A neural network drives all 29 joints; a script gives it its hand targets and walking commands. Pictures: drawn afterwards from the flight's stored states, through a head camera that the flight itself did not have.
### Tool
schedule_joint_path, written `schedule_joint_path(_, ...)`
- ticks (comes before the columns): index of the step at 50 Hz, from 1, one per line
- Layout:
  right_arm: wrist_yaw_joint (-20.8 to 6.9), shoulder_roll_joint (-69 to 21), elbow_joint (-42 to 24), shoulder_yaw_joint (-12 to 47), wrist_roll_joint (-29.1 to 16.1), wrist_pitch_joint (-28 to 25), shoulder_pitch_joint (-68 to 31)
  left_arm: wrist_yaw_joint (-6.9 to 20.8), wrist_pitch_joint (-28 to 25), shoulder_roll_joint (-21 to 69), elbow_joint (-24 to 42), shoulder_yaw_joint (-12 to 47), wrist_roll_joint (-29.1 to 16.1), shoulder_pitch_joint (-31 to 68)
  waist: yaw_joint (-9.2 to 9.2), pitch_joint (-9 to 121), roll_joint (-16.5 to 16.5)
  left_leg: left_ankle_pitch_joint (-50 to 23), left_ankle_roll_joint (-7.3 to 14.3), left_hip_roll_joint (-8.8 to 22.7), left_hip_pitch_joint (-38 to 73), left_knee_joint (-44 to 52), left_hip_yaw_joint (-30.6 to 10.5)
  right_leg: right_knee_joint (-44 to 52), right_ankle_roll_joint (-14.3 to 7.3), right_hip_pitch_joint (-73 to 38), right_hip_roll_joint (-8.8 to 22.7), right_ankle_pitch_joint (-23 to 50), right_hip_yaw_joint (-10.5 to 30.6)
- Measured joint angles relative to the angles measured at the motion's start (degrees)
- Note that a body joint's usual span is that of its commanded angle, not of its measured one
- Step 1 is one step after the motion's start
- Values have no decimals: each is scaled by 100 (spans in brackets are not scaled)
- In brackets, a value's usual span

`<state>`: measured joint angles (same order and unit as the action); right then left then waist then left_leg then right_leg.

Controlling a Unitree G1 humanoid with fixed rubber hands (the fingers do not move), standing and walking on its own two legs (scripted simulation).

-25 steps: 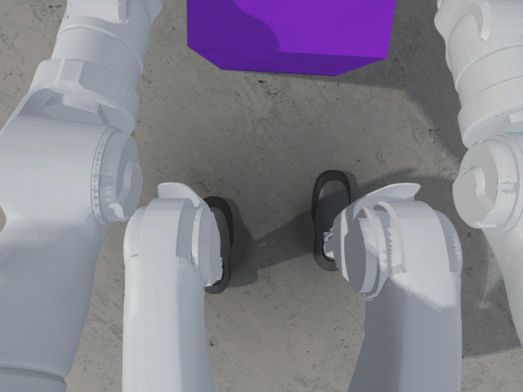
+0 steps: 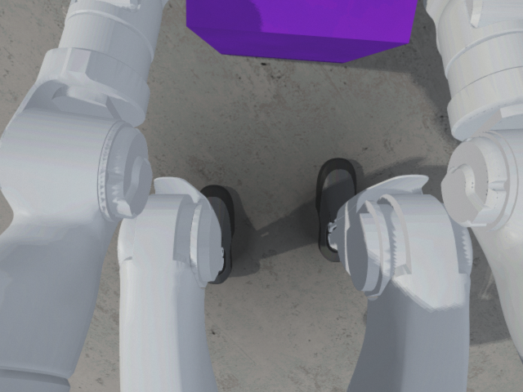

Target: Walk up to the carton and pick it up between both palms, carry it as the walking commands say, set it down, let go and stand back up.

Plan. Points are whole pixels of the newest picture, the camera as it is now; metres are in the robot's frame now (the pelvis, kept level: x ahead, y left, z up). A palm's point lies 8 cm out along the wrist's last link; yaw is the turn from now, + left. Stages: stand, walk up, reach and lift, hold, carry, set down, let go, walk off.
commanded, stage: reach and lift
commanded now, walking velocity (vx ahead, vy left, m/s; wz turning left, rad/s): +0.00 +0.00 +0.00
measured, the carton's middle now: out of the picture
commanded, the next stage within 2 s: none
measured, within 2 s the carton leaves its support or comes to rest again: leaves its support in 0.46 s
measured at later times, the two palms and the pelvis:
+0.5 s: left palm out of the picture +0.58 +0.09 -0.16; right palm out of the picture +0.55 -0.20 -0.17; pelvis +0.01 +0.00 -0.01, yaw +0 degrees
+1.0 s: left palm out of the picture +0.58 +0.10 -0.09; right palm out of the picture +0.56 -0.19 -0.11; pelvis -0.01 -0.01 +0.03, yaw +1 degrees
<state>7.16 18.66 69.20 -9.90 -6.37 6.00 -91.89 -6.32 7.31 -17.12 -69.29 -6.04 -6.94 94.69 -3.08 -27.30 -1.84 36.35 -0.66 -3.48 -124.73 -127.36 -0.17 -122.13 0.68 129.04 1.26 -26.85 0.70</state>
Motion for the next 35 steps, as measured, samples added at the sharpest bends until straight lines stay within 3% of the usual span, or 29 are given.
schedule_joint_path(7,-349,-71,-483,-421,427,410,327,193,290,174,495,-528,353,-368,-47,275,104,23,-75,-84,-231,-160,-38,-210,-64,240,27,-60,-8)
schedule_joint_path(17,-405,-79,-685,-518,434,630,525,248,473,361,1083,-696,489,-737,-39,506,157,95,-105,-99,-363,-221,-91,-262,-85,371,21,-125,-49)
schedule_joint_path(22,-307,-68,-816,-387,317,680,648,197,518,456,1243,-799,554,-746,-52,609,136,106,-84,-103,-408,-186,-100,-212,-56,394,14,-143,-52)
schedule_joint_path(24,-139,-60,-901,-308,230,720,682,159,532,523,1357,-821,578,-762,-39,600,123,115,-77,-102,-378,-176,-105,-196,-38,361,-7,-145,-46)
schedule_joint_path(31,11,-56,-1272,-252,59,830,400,-294,575,658,1901,-1096,705,-600,-34,-73,12,81,-93,-130,131,-109,-117,-139,86,-165,-153,-143,40)
schedule_joint_path(35,24,-103,-1413,-349,237,958,229,-183,666,644,2060,-1326,794,-507,-68,-273,-47,16,-106,-118,290,-34,-96,-86,56,-302,-173,-73,64)
